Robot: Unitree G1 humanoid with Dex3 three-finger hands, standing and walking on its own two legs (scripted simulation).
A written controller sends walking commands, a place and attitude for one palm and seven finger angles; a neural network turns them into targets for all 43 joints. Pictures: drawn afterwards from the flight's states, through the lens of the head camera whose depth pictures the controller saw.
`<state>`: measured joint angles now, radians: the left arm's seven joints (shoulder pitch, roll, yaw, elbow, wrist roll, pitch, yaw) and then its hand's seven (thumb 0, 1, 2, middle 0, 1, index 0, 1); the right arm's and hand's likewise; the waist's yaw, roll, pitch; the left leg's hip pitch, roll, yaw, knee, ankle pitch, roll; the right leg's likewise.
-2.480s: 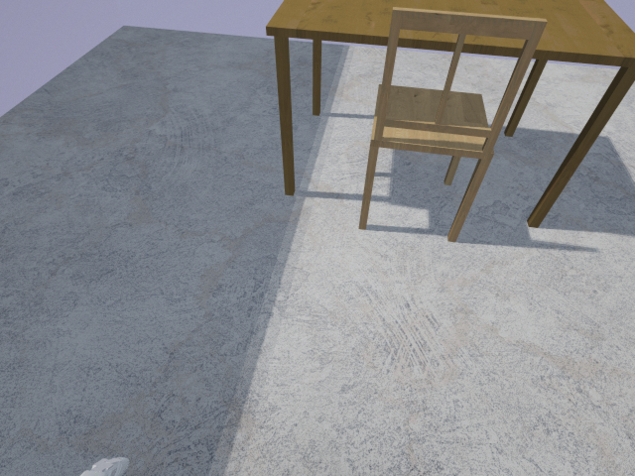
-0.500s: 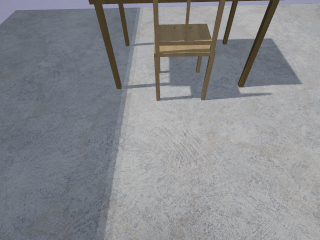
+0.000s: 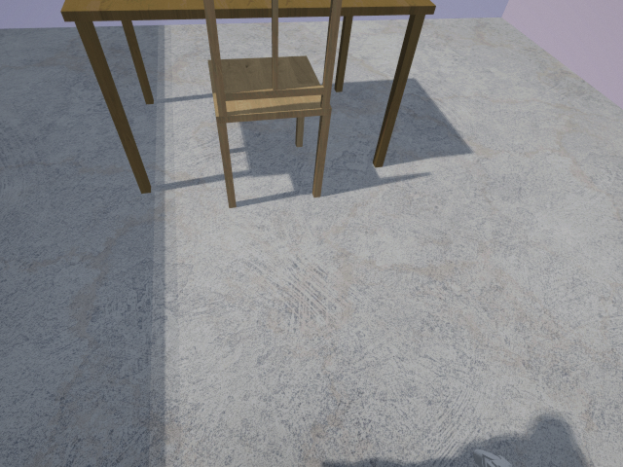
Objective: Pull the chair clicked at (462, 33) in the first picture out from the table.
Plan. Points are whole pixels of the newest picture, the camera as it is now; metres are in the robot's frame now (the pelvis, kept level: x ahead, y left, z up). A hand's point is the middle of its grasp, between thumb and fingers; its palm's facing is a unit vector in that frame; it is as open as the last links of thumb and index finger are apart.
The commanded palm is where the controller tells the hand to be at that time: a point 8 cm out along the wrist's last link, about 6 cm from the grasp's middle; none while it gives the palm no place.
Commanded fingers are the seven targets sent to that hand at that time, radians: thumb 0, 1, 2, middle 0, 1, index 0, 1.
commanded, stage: walk to a spot facing it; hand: left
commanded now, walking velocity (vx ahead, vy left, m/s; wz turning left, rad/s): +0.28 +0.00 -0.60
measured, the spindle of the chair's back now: (275, 47) +1.26 +0.24 -0.08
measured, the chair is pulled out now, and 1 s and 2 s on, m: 0.00 0.00 0.00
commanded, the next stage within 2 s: turn to face it in 1.68 s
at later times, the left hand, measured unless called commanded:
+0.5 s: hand (288, 361) +0.31 +0.06 -0.17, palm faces -0.45 -0.88 -0.12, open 7.4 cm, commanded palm none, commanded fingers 0.00 0.90 0.90 -0.20 -0.30 -0.20 -0.30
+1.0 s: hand (291, 312) +0.41 +0.07 -0.19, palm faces -0.41 -0.90 -0.16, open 7.3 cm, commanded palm none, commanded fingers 0.00 0.90 0.90 -0.20 -0.30 -0.20 -0.30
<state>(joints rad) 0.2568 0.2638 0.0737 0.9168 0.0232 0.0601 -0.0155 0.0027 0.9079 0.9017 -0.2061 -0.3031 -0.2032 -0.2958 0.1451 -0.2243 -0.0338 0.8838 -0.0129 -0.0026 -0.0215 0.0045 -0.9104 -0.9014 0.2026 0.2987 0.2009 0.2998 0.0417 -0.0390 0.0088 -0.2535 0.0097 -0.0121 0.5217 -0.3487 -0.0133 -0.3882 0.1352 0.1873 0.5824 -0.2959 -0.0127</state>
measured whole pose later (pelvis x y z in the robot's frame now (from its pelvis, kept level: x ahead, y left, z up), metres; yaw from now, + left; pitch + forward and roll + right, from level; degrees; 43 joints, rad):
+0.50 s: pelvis +0.11 -0.04 -0.01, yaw -21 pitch +1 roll -2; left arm 0.05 0.21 0.05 0.92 0.04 0.03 -0.07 0.01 0.91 0.90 -0.20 -0.30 -0.20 -0.29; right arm 0.53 -0.16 -0.02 1.08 -0.03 -0.05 -0.02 0.00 -0.91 -0.90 0.20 0.30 0.20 0.30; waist -0.08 -0.02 0.11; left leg 0.07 0.16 0.34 0.46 -0.49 -0.07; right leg -0.50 -0.03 -0.14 0.67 -0.26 -0.03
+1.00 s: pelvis +0.33 -0.10 -0.01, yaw -29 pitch -1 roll -2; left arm 0.33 0.23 0.07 1.07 0.02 -0.01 -0.01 0.00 0.92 0.90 -0.20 -0.30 -0.20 -0.30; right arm 0.16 -0.15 -0.03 0.93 -0.04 -0.08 0.01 0.00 -0.91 -0.90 0.20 0.30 0.20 0.30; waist 0.03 -0.05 0.02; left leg -0.36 0.10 0.18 0.64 -0.27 0.05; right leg -0.27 0.01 -0.01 0.97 -0.46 -0.03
